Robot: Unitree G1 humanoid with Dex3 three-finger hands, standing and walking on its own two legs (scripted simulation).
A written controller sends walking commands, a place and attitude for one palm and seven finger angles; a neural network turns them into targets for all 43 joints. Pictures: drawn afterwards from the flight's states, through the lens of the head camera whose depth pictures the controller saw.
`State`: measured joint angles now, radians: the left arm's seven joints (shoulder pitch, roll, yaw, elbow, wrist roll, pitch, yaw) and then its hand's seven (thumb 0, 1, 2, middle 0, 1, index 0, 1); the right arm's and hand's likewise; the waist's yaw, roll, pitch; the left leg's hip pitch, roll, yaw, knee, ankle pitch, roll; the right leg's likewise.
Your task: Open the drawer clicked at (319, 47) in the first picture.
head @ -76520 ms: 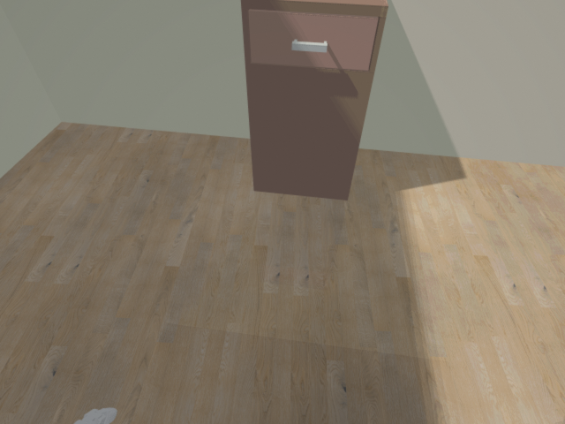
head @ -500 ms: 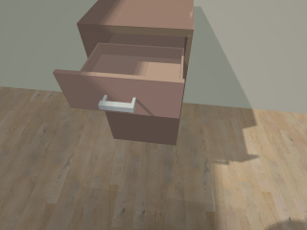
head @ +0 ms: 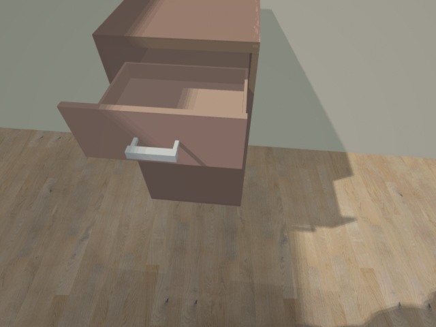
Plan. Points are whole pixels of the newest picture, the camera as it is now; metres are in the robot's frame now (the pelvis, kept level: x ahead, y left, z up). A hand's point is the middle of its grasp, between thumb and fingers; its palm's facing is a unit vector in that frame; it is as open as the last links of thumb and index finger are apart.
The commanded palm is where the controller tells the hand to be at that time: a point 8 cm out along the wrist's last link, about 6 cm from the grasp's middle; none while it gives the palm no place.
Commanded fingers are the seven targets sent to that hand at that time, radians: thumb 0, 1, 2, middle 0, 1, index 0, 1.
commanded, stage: look to check the result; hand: left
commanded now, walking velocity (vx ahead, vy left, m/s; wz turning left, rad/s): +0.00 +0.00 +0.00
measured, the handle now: (153, 148) +0.51 +0.19 +0.00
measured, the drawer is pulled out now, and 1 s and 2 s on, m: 0.29 0.29 0.29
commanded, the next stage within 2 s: stand and wait in 0.50 s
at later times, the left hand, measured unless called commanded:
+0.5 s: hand out of the picture +0.06 +0.22 -0.16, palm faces +0.00 -0.95 -0.31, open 7.3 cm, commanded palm none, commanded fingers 0.00 0.90 0.90 -0.20 -0.30 -0.20 -0.30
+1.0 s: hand out of the picture +0.10 +0.24 -0.16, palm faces -0.02 -0.94 -0.34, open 7.3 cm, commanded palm none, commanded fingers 0.00 0.90 0.90 -0.20 -0.30 -0.20 -0.30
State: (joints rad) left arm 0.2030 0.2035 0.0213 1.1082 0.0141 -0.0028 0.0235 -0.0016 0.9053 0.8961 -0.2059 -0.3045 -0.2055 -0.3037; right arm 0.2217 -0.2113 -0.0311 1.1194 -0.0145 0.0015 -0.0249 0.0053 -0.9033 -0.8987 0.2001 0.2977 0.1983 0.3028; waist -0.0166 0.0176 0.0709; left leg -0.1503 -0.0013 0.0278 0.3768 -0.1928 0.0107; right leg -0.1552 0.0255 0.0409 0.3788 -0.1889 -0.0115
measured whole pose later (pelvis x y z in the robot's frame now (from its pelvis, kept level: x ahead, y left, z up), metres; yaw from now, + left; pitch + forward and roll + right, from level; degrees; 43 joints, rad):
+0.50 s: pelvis +0.01 -0.01 +0.00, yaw +0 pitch -2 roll +0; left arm 0.15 0.26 0.03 1.11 0.01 -0.01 0.02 0.00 0.90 0.90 -0.21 -0.30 -0.21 -0.30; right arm 0.15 -0.27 -0.03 1.11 -0.02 0.00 -0.02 0.01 -0.90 -0.90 0.20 0.30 0.20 0.30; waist -0.01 0.02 0.08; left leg -0.12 0.01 0.02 0.34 -0.18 0.00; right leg -0.13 0.04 0.03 0.34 -0.18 -0.02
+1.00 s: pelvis +0.02 -0.01 +0.00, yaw +0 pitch -2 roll +0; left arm 0.10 0.32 0.03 1.11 0.01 -0.01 0.01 0.00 0.90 0.90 -0.21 -0.30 -0.21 -0.30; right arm 0.11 -0.32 -0.03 1.11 -0.02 0.00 -0.01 0.01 -0.90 -0.90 0.20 0.30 0.20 0.30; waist -0.02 0.01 0.09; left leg -0.10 0.01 0.02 0.31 -0.18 0.00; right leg -0.10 0.04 0.04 0.30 -0.17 -0.02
